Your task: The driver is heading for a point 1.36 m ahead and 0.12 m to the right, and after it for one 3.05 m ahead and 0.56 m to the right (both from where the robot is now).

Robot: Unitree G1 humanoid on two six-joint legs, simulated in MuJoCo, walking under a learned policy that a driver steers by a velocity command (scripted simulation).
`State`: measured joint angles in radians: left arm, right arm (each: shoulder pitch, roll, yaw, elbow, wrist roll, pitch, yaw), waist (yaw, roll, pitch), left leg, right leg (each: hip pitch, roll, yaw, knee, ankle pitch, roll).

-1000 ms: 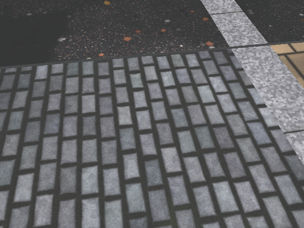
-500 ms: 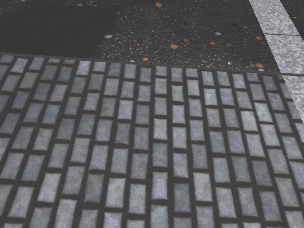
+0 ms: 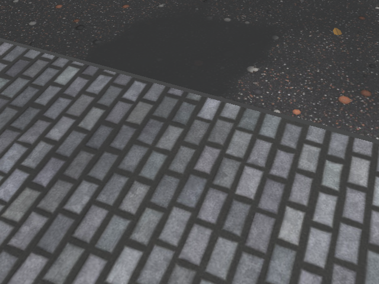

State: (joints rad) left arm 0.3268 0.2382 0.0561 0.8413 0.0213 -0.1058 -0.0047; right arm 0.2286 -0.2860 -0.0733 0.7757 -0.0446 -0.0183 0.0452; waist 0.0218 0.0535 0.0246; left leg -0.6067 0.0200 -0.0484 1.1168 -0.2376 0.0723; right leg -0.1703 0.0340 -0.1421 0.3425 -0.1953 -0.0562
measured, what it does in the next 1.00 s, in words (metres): walks ahead: left foot, then right foot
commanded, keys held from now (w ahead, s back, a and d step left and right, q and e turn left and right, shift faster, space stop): w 1.00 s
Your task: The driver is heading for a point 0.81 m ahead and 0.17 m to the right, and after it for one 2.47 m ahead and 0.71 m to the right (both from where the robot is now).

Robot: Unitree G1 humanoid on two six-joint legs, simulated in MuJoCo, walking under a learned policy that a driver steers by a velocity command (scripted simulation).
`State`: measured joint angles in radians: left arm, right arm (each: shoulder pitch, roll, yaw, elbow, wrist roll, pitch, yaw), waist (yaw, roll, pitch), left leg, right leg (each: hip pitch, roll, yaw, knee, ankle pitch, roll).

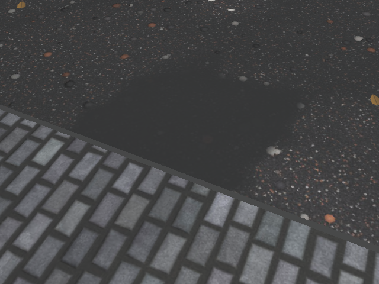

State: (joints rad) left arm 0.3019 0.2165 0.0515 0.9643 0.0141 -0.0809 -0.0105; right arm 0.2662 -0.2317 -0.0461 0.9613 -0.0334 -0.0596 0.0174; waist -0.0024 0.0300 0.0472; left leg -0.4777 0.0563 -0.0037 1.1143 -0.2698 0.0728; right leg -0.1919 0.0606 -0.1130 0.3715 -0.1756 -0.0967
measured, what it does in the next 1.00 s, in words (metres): walks ahead, turning right: left foot, then right foot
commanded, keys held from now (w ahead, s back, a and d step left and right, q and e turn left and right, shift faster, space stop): w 0.40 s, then w+e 0.56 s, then e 0.04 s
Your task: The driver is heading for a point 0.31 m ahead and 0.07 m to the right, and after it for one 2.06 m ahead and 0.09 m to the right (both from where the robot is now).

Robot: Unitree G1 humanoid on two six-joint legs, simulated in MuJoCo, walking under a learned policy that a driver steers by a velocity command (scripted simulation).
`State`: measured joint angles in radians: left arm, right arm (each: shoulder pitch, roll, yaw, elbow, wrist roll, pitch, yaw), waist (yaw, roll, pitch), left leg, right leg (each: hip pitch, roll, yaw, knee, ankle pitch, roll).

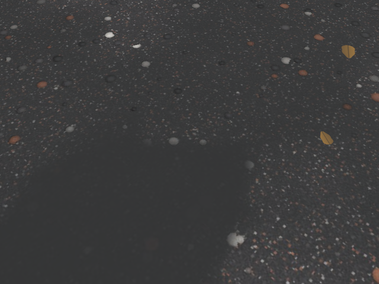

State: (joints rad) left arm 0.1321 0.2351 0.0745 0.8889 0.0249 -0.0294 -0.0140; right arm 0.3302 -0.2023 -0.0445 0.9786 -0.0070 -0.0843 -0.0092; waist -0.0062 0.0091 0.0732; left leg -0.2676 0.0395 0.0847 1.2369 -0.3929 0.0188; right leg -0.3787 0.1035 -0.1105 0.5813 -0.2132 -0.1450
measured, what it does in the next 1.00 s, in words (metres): walks ahead, turning right: left foot, then right foot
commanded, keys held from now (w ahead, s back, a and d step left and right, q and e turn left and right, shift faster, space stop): e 0.62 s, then q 0.38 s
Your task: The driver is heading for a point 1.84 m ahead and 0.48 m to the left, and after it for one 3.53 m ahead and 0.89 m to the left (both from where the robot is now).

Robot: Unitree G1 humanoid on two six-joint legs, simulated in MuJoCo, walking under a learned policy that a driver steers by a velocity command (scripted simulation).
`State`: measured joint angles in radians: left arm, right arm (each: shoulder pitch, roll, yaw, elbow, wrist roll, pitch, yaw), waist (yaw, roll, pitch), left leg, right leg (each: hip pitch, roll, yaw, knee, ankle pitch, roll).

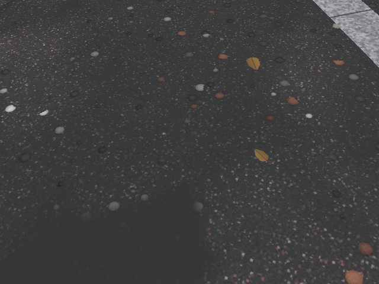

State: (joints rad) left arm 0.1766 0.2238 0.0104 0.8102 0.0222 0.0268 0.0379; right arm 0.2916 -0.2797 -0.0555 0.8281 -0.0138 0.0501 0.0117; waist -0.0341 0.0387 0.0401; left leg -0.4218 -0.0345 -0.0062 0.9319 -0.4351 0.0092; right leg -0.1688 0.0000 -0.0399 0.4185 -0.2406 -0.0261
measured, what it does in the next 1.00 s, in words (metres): steps on the spot, turning left: left foot, then right foot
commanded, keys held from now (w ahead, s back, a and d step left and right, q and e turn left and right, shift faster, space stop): q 0.50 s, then no key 0.50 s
